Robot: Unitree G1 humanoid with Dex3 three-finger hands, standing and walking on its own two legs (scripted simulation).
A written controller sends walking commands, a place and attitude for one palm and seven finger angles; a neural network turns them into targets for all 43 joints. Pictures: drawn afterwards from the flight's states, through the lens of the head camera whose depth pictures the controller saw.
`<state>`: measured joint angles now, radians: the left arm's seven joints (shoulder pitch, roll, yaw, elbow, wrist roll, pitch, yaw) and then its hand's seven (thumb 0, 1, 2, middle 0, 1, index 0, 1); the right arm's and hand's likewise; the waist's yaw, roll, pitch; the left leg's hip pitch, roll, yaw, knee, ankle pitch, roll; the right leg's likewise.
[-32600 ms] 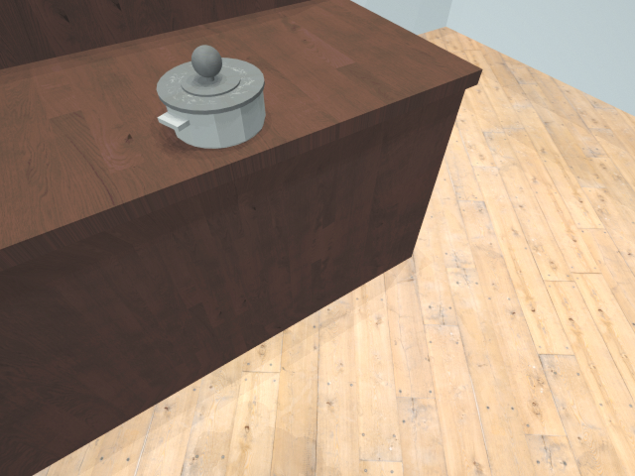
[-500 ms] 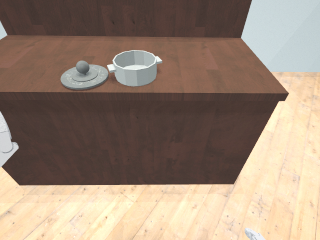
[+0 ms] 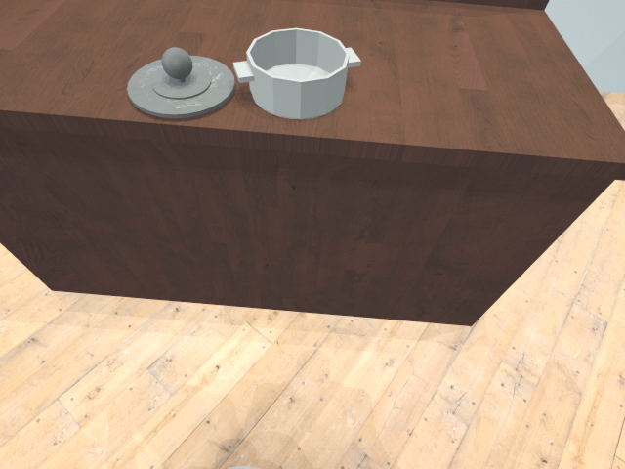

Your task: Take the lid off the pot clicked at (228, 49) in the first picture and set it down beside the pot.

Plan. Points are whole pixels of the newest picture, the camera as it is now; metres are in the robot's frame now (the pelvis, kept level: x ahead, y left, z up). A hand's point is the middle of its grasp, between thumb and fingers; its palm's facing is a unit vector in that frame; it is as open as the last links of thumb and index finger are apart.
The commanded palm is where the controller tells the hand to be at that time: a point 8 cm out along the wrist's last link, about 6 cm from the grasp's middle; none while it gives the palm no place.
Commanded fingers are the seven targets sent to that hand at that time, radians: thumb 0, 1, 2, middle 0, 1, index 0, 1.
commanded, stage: stop stepping back and stand still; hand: left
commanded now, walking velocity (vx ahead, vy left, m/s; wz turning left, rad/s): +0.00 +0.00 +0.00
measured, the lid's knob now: (177, 63) +0.74 +0.31 +0.09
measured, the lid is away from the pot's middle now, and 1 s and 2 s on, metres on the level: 0.22 0.22 0.22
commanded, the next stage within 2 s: let the arm hang, fingers relaxed in 0.52 s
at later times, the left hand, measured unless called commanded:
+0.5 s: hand out of the picture +0.08 +0.20 -0.17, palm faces -0.02 -0.98 -0.22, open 7.3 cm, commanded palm none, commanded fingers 0.00 0.90 0.90 -0.20 -0.30 -0.20 -0.30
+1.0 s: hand out of the picture +0.04 +0.19 -0.17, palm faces -0.02 -0.98 -0.19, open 7.3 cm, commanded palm none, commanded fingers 0.00 0.90 0.90 -0.20 -0.30 -0.20 -0.30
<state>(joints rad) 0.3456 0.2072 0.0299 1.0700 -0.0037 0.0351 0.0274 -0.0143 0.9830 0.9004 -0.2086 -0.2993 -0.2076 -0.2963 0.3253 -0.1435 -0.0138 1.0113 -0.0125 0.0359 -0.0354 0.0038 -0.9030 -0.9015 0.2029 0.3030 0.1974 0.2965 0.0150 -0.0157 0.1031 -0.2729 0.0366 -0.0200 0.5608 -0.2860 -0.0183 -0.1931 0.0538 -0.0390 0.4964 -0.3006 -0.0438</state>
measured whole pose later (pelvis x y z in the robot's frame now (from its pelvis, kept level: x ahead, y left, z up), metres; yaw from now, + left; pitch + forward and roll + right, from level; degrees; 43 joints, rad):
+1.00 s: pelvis +0.03 +0.02 +0.01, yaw -3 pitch -1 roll +0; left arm 0.26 0.14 0.01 1.13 0.00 0.00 0.04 0.01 0.91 0.90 -0.20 -0.30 -0.20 -0.30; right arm 0.28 -0.12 -0.03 1.11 -0.01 0.01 -0.05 0.00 -0.91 -0.90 0.20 0.30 0.20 0.30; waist -0.02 0.00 0.06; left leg -0.15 0.01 0.05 0.45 -0.29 0.01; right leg -0.10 0.03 0.03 0.41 -0.30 -0.01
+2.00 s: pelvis +0.03 +0.02 +0.01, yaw -3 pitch -1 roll +0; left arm 0.26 0.14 0.01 1.14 0.00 0.00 0.05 0.01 0.92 0.90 -0.20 -0.30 -0.20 -0.30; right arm 0.28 -0.11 -0.02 1.13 -0.01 0.01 -0.05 0.00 -0.90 -0.90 0.20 0.30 0.20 0.30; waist -0.02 0.00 0.06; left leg -0.15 0.01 0.05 0.44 -0.28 0.01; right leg -0.10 0.03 0.02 0.41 -0.30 -0.02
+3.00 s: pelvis +0.03 +0.01 +0.01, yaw -3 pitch -1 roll +0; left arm 0.26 0.13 0.01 1.14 0.00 0.00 0.05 0.01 0.92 0.90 -0.20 -0.30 -0.20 -0.30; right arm 0.29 -0.11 -0.02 1.13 -0.01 0.01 -0.05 0.00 -0.90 -0.90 0.20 0.30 0.20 0.30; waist -0.02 0.01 0.06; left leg -0.14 0.02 0.04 0.43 -0.27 0.00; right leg -0.10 0.03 0.02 0.41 -0.29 -0.02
